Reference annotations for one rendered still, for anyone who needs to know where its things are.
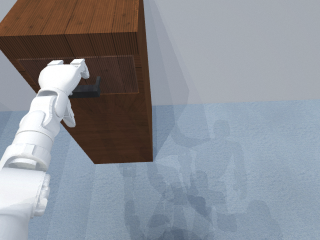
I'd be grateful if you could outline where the drawer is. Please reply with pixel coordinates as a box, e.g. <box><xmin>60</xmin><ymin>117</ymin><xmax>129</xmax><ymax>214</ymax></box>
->
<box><xmin>18</xmin><ymin>55</ymin><xmax>138</xmax><ymax>94</ymax></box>

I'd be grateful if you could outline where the cabinet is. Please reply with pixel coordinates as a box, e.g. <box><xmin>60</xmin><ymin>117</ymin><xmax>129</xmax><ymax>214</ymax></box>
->
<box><xmin>0</xmin><ymin>0</ymin><xmax>153</xmax><ymax>164</ymax></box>

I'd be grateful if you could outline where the robot left upper arm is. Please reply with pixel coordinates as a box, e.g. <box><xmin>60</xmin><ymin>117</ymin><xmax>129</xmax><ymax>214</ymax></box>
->
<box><xmin>0</xmin><ymin>167</ymin><xmax>51</xmax><ymax>240</ymax></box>

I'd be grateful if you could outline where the left robot forearm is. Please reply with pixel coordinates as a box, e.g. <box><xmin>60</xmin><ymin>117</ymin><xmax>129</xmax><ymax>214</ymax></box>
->
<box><xmin>0</xmin><ymin>87</ymin><xmax>69</xmax><ymax>172</ymax></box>

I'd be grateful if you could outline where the handle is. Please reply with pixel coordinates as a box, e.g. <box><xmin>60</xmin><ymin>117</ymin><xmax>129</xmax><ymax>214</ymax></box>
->
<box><xmin>68</xmin><ymin>76</ymin><xmax>101</xmax><ymax>99</ymax></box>

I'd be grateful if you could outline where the robot left hand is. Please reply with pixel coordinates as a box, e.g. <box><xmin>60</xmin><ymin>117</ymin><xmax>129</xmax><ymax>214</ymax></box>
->
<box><xmin>38</xmin><ymin>58</ymin><xmax>90</xmax><ymax>128</ymax></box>

